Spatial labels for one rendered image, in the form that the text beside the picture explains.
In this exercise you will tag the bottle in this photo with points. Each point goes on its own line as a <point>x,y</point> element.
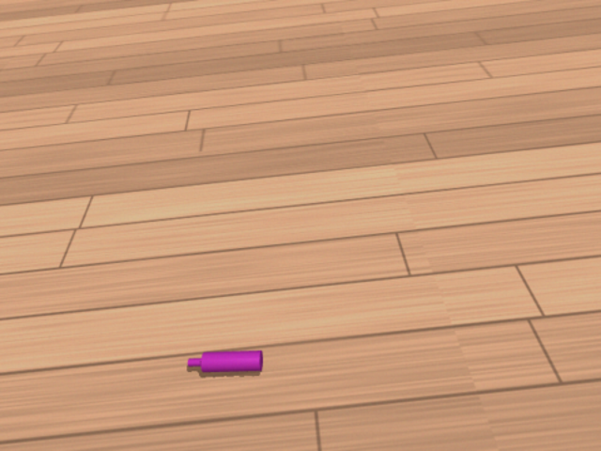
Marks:
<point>229,361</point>

